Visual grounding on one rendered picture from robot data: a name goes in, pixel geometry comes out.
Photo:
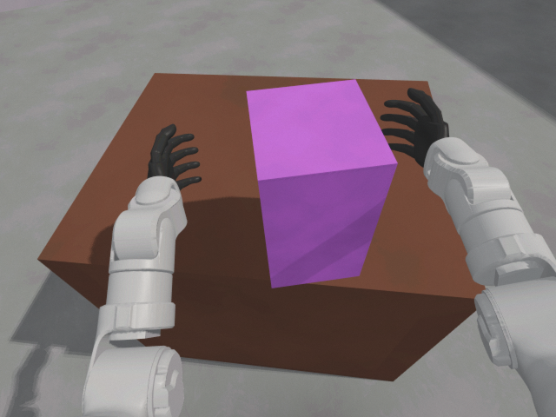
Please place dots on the carton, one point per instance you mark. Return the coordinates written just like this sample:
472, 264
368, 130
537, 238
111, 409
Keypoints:
324, 168

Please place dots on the right robot hand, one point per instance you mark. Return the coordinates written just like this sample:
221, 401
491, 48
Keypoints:
427, 123

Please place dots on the left robot hand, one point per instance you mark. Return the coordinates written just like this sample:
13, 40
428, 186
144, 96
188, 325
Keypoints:
162, 160

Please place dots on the right robot forearm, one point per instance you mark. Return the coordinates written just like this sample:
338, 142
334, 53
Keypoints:
501, 246

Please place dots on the left robot upper arm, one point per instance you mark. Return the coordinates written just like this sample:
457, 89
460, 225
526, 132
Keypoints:
135, 382

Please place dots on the pedestal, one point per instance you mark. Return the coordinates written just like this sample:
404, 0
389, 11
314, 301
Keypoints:
414, 288

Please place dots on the right robot upper arm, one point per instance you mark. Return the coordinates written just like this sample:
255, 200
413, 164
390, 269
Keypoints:
517, 324

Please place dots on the left robot forearm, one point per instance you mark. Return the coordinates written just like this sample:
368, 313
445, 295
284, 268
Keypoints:
141, 264

